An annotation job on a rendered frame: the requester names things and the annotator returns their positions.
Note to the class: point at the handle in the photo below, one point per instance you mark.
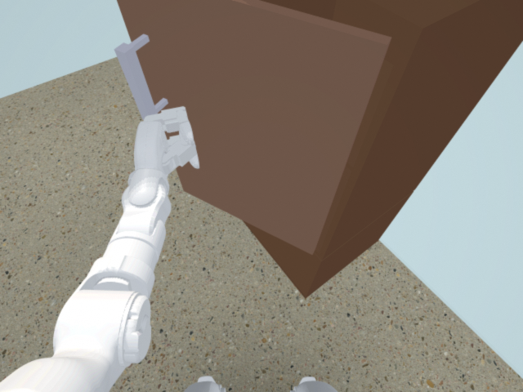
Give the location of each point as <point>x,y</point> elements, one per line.
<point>132,70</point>

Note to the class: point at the cupboard door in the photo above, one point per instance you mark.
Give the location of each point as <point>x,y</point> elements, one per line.
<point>275,98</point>

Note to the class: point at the left robot hand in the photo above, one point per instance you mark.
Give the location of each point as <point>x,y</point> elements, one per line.
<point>153,150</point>

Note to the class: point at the left robot upper arm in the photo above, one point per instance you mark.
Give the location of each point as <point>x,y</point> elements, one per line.
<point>100,334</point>

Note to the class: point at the right robot shin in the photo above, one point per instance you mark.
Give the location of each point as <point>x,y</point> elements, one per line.
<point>307,378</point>

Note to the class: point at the left robot forearm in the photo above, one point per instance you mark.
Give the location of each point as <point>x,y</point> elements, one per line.
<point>134,249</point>

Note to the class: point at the robot shin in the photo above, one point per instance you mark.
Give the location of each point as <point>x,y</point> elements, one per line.
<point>307,378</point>
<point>205,378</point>

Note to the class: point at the left robot shin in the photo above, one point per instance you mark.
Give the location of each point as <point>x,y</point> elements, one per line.
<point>205,378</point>

